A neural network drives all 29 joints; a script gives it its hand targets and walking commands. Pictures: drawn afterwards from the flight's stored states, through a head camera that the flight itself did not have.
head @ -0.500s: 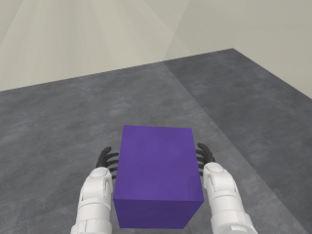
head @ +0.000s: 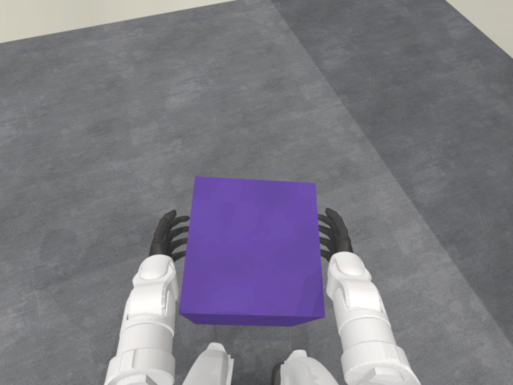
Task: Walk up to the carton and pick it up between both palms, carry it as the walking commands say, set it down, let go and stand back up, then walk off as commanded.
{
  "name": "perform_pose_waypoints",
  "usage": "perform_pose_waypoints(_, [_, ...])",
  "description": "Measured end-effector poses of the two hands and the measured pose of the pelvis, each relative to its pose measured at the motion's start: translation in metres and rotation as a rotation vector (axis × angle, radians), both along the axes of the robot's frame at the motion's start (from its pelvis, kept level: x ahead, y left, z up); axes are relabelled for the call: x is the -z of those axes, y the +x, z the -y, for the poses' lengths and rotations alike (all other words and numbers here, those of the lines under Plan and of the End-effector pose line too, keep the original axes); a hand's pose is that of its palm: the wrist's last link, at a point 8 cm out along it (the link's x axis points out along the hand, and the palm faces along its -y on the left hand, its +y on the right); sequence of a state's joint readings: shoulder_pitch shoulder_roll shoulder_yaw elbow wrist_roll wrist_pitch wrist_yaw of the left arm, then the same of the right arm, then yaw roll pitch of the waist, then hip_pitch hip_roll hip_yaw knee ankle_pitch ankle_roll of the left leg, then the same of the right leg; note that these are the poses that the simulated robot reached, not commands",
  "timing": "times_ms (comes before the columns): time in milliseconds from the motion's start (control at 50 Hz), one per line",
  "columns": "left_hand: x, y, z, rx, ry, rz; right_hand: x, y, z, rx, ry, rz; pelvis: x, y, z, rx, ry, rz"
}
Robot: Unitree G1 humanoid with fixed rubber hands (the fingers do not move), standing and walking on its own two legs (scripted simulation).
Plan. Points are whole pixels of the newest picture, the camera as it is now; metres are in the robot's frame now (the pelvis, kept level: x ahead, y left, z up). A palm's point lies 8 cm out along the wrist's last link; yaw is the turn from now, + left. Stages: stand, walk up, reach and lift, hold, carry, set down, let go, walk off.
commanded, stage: set down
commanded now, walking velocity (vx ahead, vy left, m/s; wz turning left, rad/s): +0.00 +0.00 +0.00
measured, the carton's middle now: (249, 260) +0.34 +0.04 -0.12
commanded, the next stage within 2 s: none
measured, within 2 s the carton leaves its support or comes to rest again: neither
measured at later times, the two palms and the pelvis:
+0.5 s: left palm (172, 253) +0.36 +0.19 -0.14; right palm (322, 255) +0.36 -0.10 -0.14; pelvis -0.01 +0.02 -0.07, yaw -1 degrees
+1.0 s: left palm (179, 252) +0.39 +0.19 -0.23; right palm (309, 255) +0.39 -0.10 -0.22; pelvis -0.03 +0.02 -0.15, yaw -2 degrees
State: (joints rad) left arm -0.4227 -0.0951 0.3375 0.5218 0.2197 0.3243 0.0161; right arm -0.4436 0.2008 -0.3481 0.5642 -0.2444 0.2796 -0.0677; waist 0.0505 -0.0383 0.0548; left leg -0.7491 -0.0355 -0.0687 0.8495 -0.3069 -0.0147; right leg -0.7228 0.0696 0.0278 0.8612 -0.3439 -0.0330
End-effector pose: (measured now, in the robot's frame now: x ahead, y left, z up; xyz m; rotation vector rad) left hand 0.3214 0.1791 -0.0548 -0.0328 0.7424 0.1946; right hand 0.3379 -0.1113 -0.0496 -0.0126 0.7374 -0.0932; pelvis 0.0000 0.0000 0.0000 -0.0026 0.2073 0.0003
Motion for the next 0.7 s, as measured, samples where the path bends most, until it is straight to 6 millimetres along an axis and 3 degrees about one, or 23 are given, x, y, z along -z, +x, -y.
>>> perform_pose_waypoints(260, [0.046, 0.025, -0.004, 0.016, 0.005, 0.04, 0.047, 0.018, -0.004, 0.033, 0.017, 0.041, 0.038, -0.002, -0.009, 0.016, -0.003, -0.16])
perform_pose_waypoints(420, [0.068, 0.03, -0.005, 0.012, -0.004, 0.035, 0.07, 0.022, -0.004, 0.044, 0.026, 0.034, 0.059, -0.005, -0.016, 0.021, -0.005, -0.208])
perform_pose_waypoints(700, [0.124, 0.043, -0.011, 0.004, -0.015, 0.043, 0.12, 0.038, -0.011, 0.03, 0.009, 0.045, 0.105, -0.02, -0.019, 0.017, -0.01, -0.29])
